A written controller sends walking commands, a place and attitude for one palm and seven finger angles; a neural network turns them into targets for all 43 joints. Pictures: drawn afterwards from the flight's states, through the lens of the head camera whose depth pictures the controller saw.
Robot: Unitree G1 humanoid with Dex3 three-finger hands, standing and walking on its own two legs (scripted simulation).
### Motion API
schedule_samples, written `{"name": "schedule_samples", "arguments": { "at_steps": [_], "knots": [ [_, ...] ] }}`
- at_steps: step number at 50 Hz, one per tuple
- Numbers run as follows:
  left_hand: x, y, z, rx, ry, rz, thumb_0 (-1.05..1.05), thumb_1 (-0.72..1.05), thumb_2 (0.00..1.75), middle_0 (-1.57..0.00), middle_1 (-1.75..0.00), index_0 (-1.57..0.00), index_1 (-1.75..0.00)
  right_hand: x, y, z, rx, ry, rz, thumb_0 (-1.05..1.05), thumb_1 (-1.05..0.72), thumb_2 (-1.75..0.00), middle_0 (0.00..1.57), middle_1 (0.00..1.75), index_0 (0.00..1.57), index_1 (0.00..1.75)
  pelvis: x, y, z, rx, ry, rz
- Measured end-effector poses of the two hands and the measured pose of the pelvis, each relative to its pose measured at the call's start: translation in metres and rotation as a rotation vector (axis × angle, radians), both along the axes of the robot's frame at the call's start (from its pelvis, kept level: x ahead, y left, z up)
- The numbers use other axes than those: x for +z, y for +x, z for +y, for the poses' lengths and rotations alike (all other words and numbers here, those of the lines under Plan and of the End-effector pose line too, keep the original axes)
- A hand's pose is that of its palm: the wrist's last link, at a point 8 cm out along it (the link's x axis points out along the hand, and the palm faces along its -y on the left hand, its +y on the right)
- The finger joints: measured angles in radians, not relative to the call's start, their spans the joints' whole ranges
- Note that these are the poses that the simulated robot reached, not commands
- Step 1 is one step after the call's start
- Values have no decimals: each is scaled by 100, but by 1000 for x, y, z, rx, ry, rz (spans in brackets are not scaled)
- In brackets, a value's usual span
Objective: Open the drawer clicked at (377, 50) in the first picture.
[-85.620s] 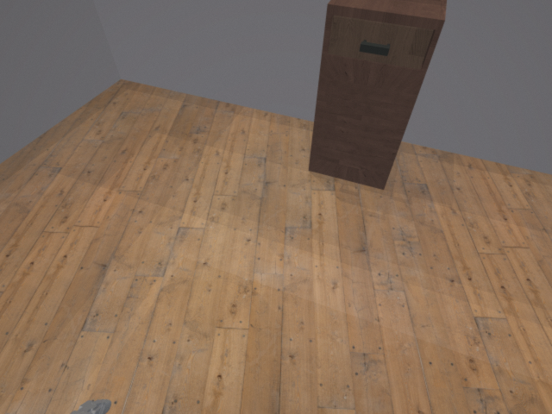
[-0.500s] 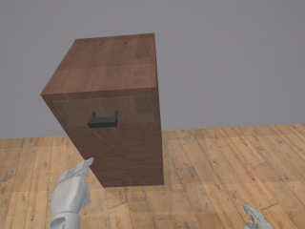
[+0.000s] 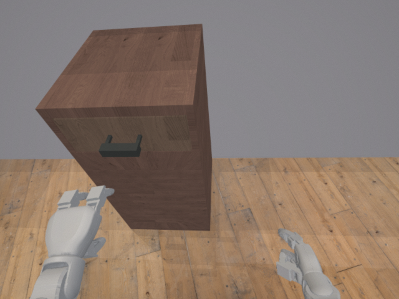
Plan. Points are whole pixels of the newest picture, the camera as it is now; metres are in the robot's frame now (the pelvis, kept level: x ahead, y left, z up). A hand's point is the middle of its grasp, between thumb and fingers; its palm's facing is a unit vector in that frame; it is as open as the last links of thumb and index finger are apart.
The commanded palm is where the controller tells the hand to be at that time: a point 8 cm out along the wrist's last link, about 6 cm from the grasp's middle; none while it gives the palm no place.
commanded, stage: raise the hand with hooked fingers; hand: left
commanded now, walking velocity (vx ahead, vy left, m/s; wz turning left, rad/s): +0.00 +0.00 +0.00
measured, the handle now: (122, 144) +0.49 +0.29 -0.02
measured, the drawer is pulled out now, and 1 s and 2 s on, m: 0.00 0.00 0.00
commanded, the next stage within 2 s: move the hooked fingers above the handle in 1.12 s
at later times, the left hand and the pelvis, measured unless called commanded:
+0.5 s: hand (88, 187) +0.30 +0.27 +0.07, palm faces +0.09 -0.11 -0.99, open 13.4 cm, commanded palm +0.27 +0.28 +0.13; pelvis +0.00 +0.06 +0.02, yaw -5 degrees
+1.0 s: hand (61, 166) +0.32 +0.32 +0.10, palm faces +0.01 -0.09 -1.00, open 13.8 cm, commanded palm +0.30 +0.33 +0.16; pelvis +0.01 +0.11 +0.03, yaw -3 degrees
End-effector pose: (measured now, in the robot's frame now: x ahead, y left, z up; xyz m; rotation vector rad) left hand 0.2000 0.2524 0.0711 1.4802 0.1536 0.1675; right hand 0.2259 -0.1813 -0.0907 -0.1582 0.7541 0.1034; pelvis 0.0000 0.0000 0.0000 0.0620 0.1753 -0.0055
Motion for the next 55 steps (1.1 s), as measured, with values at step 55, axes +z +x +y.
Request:
{"name": "schedule_samples", "arguments": {
  "at_steps": [55],
  "knots": [
    [81,103,79,-188,1,-45,-1,-49,30,-32,-120,-32,-120,12,-77,51,-180,-73,212,1,-91,-90,20,30,20,30,32,10,104,-39,-75,-105]
  ]
}}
